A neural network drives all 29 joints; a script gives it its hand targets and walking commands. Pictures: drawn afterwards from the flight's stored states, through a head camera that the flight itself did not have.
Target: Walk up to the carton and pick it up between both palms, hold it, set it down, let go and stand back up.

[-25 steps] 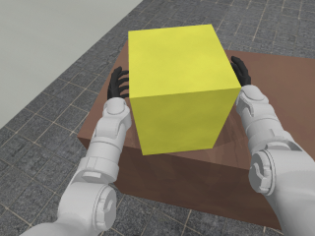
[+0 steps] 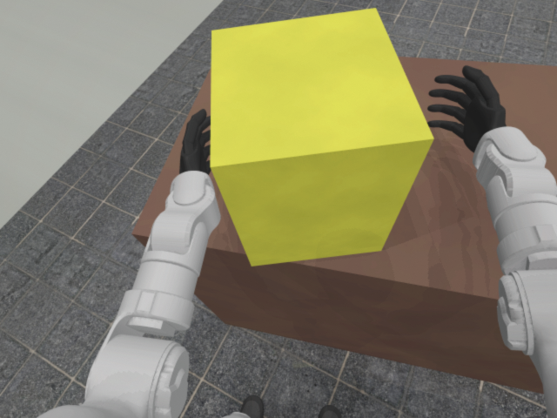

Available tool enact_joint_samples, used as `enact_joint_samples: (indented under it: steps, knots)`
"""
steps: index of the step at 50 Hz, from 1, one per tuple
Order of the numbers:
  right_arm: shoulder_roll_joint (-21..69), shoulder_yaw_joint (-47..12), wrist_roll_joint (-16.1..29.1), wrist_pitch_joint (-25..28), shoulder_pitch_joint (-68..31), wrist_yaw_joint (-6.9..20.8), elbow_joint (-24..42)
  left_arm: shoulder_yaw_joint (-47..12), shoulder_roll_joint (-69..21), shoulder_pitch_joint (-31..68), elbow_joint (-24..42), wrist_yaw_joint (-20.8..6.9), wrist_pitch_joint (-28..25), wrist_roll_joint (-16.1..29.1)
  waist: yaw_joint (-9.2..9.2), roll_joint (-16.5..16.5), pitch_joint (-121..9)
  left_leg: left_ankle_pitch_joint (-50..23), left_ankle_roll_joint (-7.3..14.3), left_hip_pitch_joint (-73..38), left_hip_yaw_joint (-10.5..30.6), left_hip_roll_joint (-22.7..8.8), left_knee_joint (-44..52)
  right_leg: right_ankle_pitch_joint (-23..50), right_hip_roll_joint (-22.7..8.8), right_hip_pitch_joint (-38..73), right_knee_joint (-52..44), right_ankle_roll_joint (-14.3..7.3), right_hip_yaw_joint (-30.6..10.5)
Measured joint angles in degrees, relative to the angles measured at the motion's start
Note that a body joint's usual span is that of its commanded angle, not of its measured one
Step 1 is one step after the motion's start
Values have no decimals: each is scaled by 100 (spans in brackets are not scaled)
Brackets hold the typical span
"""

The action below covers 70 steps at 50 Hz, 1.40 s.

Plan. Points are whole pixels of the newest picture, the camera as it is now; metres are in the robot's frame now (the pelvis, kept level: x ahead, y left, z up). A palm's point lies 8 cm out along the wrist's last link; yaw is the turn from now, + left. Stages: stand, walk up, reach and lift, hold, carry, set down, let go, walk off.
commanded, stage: set down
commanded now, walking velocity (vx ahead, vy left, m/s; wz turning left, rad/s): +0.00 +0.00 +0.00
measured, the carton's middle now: (305, 153) +0.46 +0.04 +0.09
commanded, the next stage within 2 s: none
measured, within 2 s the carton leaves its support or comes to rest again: neither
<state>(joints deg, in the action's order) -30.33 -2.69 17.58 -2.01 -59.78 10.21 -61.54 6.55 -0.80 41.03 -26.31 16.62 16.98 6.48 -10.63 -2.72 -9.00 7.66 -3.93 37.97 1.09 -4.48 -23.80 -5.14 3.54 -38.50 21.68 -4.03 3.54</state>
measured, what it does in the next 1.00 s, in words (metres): stands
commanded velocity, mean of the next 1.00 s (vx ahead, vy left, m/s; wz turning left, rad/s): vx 0.00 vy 0.00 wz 0.00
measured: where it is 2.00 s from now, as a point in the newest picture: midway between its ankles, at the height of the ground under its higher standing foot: outside the picture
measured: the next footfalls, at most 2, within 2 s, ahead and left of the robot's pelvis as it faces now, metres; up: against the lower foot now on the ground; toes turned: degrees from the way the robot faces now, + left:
none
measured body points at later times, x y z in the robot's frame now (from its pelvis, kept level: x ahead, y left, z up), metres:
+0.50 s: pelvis -0.01 +0.01 +0.01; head +0.05 +0.00 +0.45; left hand +0.40 +0.18 +0.17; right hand +0.49 -0.19 +0.18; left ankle +0.01 +0.17 -0.73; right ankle +0.03 -0.07 -0.73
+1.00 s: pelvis -0.01 +0.01 +0.01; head +0.05 -0.01 +0.46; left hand +0.38 +0.19 +0.16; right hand +0.47 -0.21 +0.16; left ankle +0.01 +0.17 -0.73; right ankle +0.03 -0.07 -0.73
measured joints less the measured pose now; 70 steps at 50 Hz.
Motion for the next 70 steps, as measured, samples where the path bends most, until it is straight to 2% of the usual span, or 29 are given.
enact_joint_samples:
  steps: [7, 12, 16, 25, 34, 42, 55, 61, 70]
  knots:
    - [-28, 181, -9, -406, 248, 17, 750, -27, 13, -214, 1131, 37, 835, 6, 120, 19, 100, -103, 8, -108, 54, 44, 138, 70, -41, 129, -125, 13, 51]
    - [-95, 244, 47, -773, 367, 46, 1083, -45, 55, -186, 1672, 126, 1443, 7, 218, 85, 153, -137, 15, -267, 79, 67, 182, 96, -62, 303, -173, 20, 74]
    - [-175, 221, 129, -1018, 379, 99, 1145, -75, 94, -70, 1796, 204, 1826, 15, 282, 145, 190, -132, 20, -446, 82, 82, 176, 83, -77, 482, -161, 25, 76]
    - [-380, 15, 325, -1368, 204, 262, 898, -82, 71, 245, 1503, 368, 2304, -21, 301, 218, 298, -73, 38, -962, 24, 100, 157, 2, -96, 946, -69, 36, 18]
    - [-492, -227, 508, -1557, 105, 272, 716, 7, 87, 306, 1394, 387, 2505, -28, 260, 174, 452, -4, 48, -1391, -39, 90, 152, -72, -86, 1329, -17, 38, -44]
    - [-512, -300, 608, -1585, 256, 200, 887, 47, 159, 89, 1695, 335, 2613, 28, 276, 90, 562, 53, 47, -1515, -49, 77, 125, -114, -71, 1457, -8, 39, -57]
    - [-451, -220, 682, -1348, 1284, 54, 1891, 47, 111, -1050, 2976, 69, 2699, -66, 524, 20, 884, 60, 47, -1782, -23, 83, 251, -125, -74, 1742, -144, 50, -35]
    - [-387, -122, 709, -1152, 1986, 29, 2426, -63, 53, -1707, 3517, 54, 2619, -122, 649, 52, 983, 68, 46, -1888, -38, 82, 263, -139, -73, 1832, -136, 46, -51]
    - [-314, -115, 754, -918, 2745, 78, 2811, -234, -102, -2192, 3639, 147, 2404, -228, 686, 130, 977, 68, 46, -2089, -135, 70, 264, -164, -59, 1942, -24, 28, -145]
